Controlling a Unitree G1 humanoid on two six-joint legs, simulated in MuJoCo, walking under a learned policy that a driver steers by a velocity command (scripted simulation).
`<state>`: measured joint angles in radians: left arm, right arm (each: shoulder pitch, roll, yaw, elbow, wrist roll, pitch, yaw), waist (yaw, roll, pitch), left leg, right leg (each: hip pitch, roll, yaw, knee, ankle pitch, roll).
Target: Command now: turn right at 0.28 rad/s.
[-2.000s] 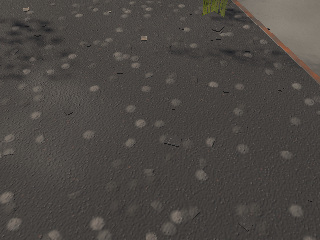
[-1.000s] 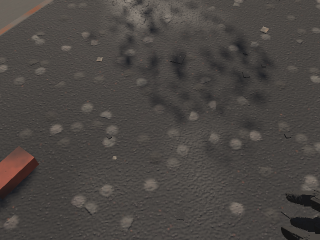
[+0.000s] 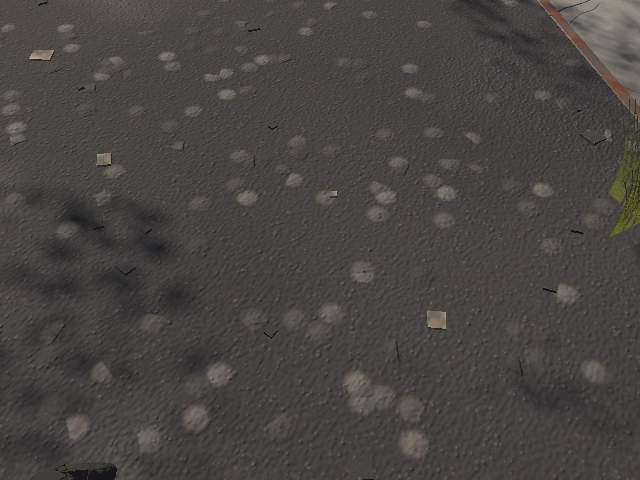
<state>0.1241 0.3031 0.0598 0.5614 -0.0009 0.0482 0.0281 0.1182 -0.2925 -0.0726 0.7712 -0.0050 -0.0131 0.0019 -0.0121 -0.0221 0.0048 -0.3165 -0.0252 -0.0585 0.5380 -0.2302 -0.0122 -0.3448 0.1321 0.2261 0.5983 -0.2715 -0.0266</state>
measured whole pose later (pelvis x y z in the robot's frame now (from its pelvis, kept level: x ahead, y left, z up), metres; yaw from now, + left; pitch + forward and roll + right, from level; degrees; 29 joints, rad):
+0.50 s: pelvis +0.00 -0.02 +0.00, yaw -2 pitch -1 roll +0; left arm 0.23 0.23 0.04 0.71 0.02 0.00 0.01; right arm 0.16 -0.24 -0.04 0.83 -0.01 0.00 -0.02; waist -0.01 0.01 0.02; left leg -0.25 0.02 -0.04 0.53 -0.26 -0.04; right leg -0.20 0.01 0.06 0.54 -0.33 0.01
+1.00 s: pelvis +0.00 -0.02 +0.01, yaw -1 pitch -2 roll +0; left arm 0.25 0.22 0.03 0.86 0.01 -0.01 0.02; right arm 0.18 -0.23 -0.05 1.03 0.00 0.01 -0.05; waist -0.02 0.00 0.04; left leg -0.22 0.04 -0.06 0.51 -0.26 -0.06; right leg -0.16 0.03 0.05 0.52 -0.32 -0.01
